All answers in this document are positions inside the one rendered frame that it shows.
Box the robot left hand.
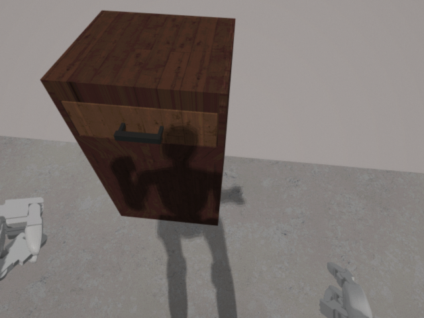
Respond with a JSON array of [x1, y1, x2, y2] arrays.
[[0, 197, 48, 281]]

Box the handle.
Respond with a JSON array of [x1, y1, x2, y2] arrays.
[[114, 123, 164, 144]]

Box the drawer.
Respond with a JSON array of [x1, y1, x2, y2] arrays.
[[61, 101, 219, 147]]

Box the cabinet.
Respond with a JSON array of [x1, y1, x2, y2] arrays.
[[40, 11, 235, 226]]

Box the robot right hand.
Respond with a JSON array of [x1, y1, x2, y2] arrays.
[[320, 262, 373, 318]]

